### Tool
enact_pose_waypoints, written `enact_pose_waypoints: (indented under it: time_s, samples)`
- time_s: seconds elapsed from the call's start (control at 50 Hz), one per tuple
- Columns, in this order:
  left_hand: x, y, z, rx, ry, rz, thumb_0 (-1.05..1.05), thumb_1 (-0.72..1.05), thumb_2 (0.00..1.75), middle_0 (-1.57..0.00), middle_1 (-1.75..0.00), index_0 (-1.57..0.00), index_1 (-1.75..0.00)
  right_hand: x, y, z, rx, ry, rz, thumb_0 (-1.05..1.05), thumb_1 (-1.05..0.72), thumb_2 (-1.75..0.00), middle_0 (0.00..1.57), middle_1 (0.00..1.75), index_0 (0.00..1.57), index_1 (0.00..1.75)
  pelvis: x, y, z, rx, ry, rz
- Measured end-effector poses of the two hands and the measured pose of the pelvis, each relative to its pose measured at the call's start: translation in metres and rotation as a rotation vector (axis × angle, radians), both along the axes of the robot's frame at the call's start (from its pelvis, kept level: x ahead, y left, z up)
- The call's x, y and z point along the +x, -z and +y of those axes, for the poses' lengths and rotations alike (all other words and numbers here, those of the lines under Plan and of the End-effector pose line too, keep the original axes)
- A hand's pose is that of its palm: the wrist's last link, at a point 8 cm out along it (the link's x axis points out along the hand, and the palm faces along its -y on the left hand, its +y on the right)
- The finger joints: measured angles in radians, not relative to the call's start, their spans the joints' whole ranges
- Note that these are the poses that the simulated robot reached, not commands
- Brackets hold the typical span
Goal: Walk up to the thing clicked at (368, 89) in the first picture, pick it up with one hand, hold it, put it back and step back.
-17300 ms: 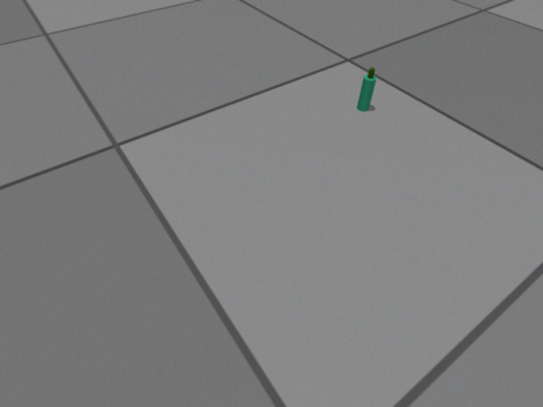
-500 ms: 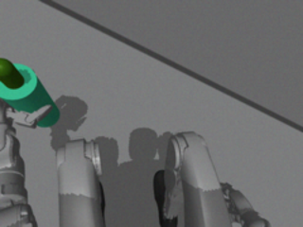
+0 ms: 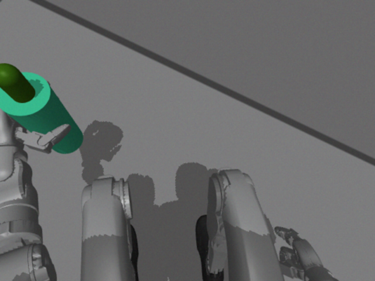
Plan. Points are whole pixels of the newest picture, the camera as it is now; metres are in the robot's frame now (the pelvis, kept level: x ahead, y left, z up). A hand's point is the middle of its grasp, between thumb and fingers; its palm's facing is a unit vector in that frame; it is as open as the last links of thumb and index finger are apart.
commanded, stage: settle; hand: left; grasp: from the side
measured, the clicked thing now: (43, 114) +0.43 +0.27 -0.04
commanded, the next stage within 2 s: lift in 0.32 s
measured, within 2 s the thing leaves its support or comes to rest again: neither
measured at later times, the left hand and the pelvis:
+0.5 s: hand (41, 108) +0.43 +0.26 -0.02, palm faces +0.20 -0.98 -0.04, open 10.5 cm; pelvis +0.00 +0.00 +0.02, yaw +2 degrees
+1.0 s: hand (9, 101) +0.40 +0.25 +0.08, palm faces +0.17 -0.98 -0.06, open 10.5 cm; pelvis +0.00 +0.00 +0.09, yaw +3 degrees
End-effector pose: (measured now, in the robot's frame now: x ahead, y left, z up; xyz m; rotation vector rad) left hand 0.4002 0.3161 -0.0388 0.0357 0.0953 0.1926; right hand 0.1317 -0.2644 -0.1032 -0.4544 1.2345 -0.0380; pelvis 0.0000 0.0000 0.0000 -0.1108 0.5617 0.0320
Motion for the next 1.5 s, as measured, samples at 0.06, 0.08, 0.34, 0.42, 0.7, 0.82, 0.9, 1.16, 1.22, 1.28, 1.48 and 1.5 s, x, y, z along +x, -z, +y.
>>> enact_pose_waypoints:
  time_s: [0.06,0.08,0.34,0.42,0.7,0.82,0.9,1.16,1.22,1.28,1.48,1.5]
  samples:
    - [-0.006,0.0,-0.001,-0.003,-0.003,0.016,-0.02,-0.49,1.15,-0.67,-1.03,-0.71,-1.05,0.001,-0.002,0.001,0.003,-0.001,-0.001,0.01,-0.91,-0.91,0.2,0.3,0.21,0.3,0.0,-0.004,0.0,0.005,-0.003,0.003]
    - [-0.007,0.0,-0.001,-0.003,-0.004,0.019,-0.02,-0.49,1.15,-0.67,-1.03,-0.71,-1.05,0.001,-0.003,0.001,0.004,-0.002,-0.001,0.01,-0.91,-0.91,0.2,0.3,0.21,0.3,-0.001,-0.005,0.0,0.007,-0.004,0.004]
    - [-0.005,-0.018,-0.006,0.011,-0.007,-0.004,-0.02,-0.5,1.16,-0.67,-1.03,-0.71,-1.05,0.001,-0.005,0.002,0.022,-0.003,-0.007,0.01,-0.91,-0.91,0.2,0.3,0.21,0.3,-0.001,-0.014,-0.004,0.023,-0.013,0.011]
    - [0.0,-0.024,-0.008,0.008,-0.008,-0.005,-0.02,-0.5,1.16,-0.67,-1.03,-0.71,-1.06,0.001,-0.007,0.002,0.028,0.005,-0.012,0.01,-0.91,-0.91,0.2,0.3,0.21,0.3,0.0,-0.016,-0.003,0.025,-0.012,0.014]
    - [-0.01,-0.042,-0.01,0.009,0.022,-0.001,-0.02,-0.5,1.17,-0.68,-1.03,-0.71,-1.05,-0.001,-0.024,0.001,0.026,0.032,-0.027,0.01,-0.94,-0.91,0.2,0.3,0.21,0.3,0.0,-0.031,-0.002,0.03,-0.016,0.015]
    - [-0.02,-0.069,-0.009,0.017,0.022,-0.002,-0.02,-0.5,1.17,-0.68,-1.03,-0.72,-1.05,0.007,-0.042,0.005,0.034,0.041,-0.062,0.01,-0.94,-0.91,0.2,0.3,0.21,0.3,0.001,-0.05,-0.001,0.029,-0.02,0.018]
    - [-0.025,-0.092,-0.009,0.019,0.024,-0.004,-0.02,-0.5,1.17,-0.68,-1.03,-0.71,-1.05,0.015,-0.059,0.01,0.047,0.044,-0.096,0.01,-0.94,-0.91,0.2,0.3,0.21,0.3,0.002,-0.067,0.0,0.028,-0.023,0.016]
    - [-0.039,-0.171,-0.02,0.018,0.016,0.011,-0.02,-0.49,1.15,-0.67,-1.03,-0.7,-1.05,0.042,-0.123,0.023,0.086,0.063,-0.189,0.01,-0.92,-0.9,0.2,0.3,0.21,0.3,0.012,-0.129,0.003,0.033,-0.034,-0.021]
    - [-0.043,-0.191,-0.023,0.013,0.007,0.017,-0.02,-0.48,1.15,-0.67,-1.03,-0.7,-1.05,0.047,-0.141,0.026,0.092,0.069,-0.201,0.01,-0.92,-0.9,0.2,0.3,0.21,0.3,0.016,-0.147,0.002,0.035,-0.037,-0.035]
    - [-0.048,-0.213,-0.026,0.013,0.0,0.02,-0.02,-0.47,1.14,-0.67,-1.03,-0.7,-1.05,0.052,-0.161,0.029,0.095,0.074,-0.216,0.01,-0.92,-0.9,0.2,0.3,0.21,0.3,0.021,-0.165,0.003,0.037,-0.041,-0.052]
    - [-0.055,-0.292,-0.03,0.009,-0.017,0.008,-0.02,-0.47,1.14,-0.67,-1.03,-0.7,-1.05,0.068,-0.233,0.036,0.101,0.073,-0.286,0.01,-0.91,-0.9,0.2,0.3,0.21,0.3,0.039,-0.229,0.005,0.043,-0.061,-0.135]
    - [-0.054,-0.297,-0.029,0.006,-0.02,0.006,-0.02,-0.47,1.14,-0.67,-1.03,-0.7,-1.05,0.069,-0.24,0.036,0.101,0.072,-0.293,0.01,-0.91,-0.9,0.2,0.3,0.21,0.3,0.04,-0.234,0.005,0.044,-0.063,-0.144]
